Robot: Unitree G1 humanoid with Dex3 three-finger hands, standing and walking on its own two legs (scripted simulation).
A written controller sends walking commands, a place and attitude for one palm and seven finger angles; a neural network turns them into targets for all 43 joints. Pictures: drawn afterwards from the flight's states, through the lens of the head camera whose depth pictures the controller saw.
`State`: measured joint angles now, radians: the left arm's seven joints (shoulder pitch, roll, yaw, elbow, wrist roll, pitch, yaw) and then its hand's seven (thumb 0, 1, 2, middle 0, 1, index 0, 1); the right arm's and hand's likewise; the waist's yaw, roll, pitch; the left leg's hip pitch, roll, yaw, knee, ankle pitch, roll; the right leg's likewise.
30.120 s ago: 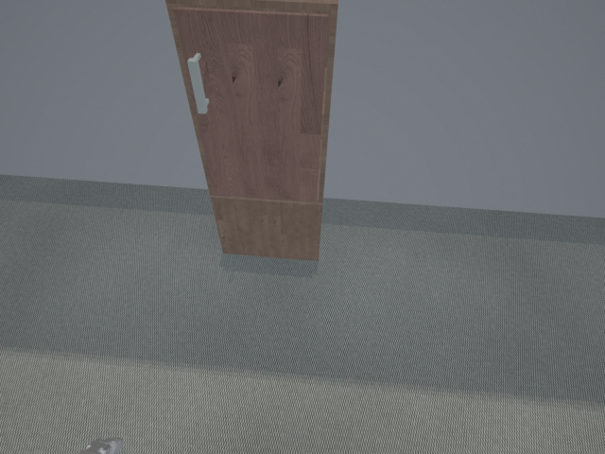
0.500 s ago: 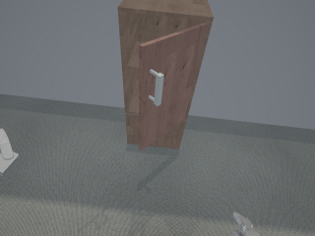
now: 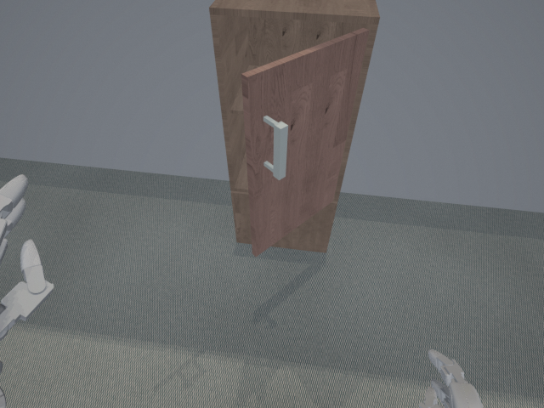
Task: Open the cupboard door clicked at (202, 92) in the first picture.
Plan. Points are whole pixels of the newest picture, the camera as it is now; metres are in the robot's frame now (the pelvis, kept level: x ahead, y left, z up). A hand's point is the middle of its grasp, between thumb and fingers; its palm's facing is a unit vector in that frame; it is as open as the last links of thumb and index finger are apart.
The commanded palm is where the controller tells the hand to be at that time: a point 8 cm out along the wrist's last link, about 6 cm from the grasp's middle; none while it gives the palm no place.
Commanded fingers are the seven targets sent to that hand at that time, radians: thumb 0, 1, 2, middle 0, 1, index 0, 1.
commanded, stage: let the arm hang, fingers relaxed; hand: left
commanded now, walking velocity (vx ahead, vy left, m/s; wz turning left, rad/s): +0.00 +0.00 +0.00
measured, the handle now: (274, 148) +0.64 +0.03 +0.02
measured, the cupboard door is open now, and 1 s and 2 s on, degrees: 49 49 49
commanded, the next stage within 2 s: look to check the result in 1.08 s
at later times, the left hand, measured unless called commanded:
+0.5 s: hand out of the picture -0.03 +0.20 -0.16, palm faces +0.08 -0.96 -0.25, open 7.1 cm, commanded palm none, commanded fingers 0.00 0.90 0.90 -0.20 -0.30 -0.20 -0.30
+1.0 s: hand out of the picture +0.01 +0.20 -0.16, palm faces +0.06 -0.97 -0.21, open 7.3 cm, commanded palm none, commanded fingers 0.00 0.90 0.90 -0.20 -0.30 -0.20 -0.30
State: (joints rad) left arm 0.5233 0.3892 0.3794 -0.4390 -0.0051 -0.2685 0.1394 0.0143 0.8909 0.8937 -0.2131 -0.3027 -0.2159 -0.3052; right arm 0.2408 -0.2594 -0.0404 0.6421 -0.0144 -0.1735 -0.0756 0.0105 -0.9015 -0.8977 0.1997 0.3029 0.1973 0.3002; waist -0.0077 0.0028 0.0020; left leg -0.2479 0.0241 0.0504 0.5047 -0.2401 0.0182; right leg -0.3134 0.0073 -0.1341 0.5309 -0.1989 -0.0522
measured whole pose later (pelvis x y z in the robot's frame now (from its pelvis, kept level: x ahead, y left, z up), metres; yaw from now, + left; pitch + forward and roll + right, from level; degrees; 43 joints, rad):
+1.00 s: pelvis -0.01 +0.02 +0.01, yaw +3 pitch -2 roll +0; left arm 0.21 0.17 0.02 1.12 0.01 0.00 0.02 0.01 0.91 0.89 -0.20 -0.30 -0.20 -0.30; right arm 0.26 -0.15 -0.01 1.12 -0.02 0.00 -0.02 0.00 -0.90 -0.90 0.20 0.30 0.20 0.30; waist -0.01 0.02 0.05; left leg -0.21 -0.02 0.01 0.41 -0.17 0.02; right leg -0.21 -0.02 0.01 0.44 -0.20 0.01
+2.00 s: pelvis +0.02 +0.01 +0.01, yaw +0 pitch -1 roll +0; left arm 0.15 0.24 0.04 1.11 0.01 0.02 0.01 0.01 0.91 0.89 -0.20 -0.30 -0.20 -0.30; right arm 0.14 -0.23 -0.02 1.09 -0.02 0.01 -0.03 0.00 -0.90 -0.90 0.20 0.30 0.20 0.30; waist 0.00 0.00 0.08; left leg -0.17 0.01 0.05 0.42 -0.22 0.00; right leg -0.19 0.01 0.05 0.43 -0.22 0.00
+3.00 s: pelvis +0.02 +0.02 +0.00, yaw -35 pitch +0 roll -2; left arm 0.16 0.28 0.10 0.89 0.02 0.06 -0.04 0.01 0.91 0.89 -0.20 -0.30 -0.20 -0.30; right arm 0.22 -0.21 -0.03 0.91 -0.04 0.02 -0.03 0.00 -0.90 -0.90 0.20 0.30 0.20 0.30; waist 0.01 0.01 0.10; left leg -0.24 0.13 0.11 0.54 -0.30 -0.03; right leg -0.42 -0.02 -0.04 0.82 -0.42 0.04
